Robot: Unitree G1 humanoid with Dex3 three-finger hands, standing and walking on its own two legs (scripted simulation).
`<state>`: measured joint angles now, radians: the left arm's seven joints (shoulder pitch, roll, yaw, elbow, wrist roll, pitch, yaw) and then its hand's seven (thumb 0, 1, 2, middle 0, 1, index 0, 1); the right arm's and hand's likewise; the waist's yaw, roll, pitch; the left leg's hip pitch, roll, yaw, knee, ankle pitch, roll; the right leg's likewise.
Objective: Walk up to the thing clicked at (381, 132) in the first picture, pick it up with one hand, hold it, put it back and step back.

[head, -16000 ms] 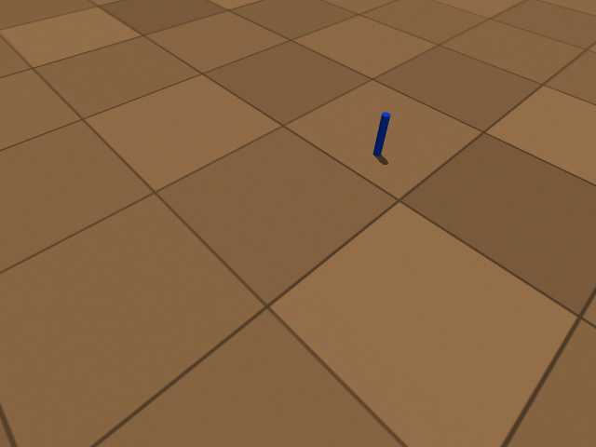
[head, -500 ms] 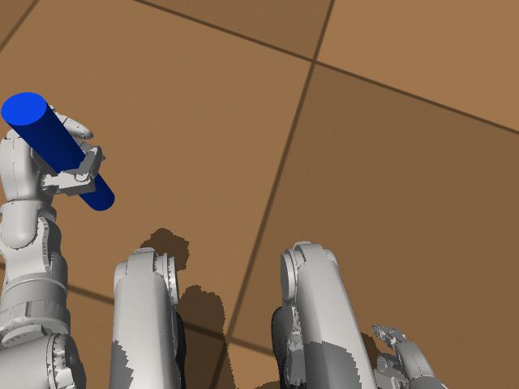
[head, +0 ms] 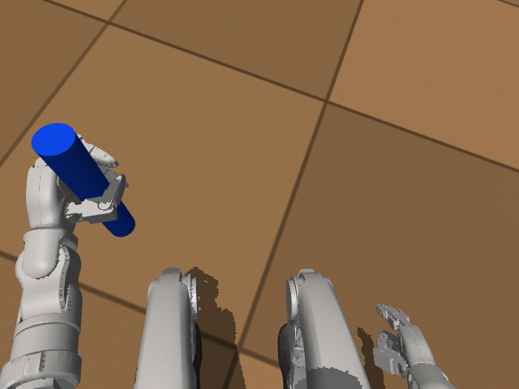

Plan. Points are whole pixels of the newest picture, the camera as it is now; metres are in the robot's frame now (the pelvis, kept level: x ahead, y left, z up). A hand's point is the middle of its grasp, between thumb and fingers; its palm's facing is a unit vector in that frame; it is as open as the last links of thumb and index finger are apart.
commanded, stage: lift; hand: left
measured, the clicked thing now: (96, 192) +0.40 +0.23 -0.02
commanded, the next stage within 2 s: hold in 1.50 s
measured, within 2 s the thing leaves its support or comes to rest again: neither
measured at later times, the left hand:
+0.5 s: hand (32, 125) +0.39 +0.21 +0.17, palm faces +0.12 -0.99 -0.03, open 5.7 cm
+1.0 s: hand out of the picture +0.38 +0.20 +0.24, palm faces +0.11 -0.99 -0.01, open 5.7 cm
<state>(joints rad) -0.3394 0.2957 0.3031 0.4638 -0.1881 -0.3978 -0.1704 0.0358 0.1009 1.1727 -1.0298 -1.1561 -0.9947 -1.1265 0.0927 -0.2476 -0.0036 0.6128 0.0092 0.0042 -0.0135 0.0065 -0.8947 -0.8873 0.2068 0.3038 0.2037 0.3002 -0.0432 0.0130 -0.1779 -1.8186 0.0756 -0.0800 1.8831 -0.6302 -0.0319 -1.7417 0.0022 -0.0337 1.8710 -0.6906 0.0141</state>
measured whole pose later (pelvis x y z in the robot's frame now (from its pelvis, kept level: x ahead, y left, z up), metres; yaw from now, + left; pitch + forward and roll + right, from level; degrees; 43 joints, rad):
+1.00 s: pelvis +0.05 +0.01 +0.20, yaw +3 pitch +14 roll -2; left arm -0.14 0.22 0.15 0.42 -0.19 -0.36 -0.11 0.04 0.11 1.17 -1.03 -1.16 -0.99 -1.13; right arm 0.21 -0.22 0.01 0.64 0.02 -0.03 -0.03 0.01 -0.89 -0.89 0.21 0.30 0.20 0.30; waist -0.03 0.02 -0.09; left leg -0.87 0.06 -0.02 1.09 -0.46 -0.02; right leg -0.80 -0.02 -0.03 1.06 -0.50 0.02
